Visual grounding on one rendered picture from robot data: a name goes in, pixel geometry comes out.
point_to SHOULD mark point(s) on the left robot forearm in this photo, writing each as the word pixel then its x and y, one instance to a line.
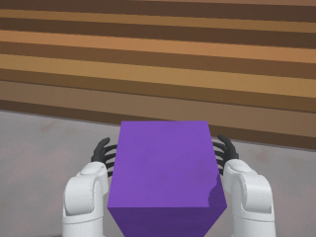
pixel 83 202

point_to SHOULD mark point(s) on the carton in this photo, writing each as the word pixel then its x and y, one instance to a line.
pixel 165 181

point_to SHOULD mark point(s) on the robot right hand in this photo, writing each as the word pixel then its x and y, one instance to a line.
pixel 229 151

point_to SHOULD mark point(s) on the robot left hand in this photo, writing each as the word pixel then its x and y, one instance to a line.
pixel 100 151

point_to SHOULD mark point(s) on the right robot forearm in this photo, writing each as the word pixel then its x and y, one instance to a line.
pixel 252 200

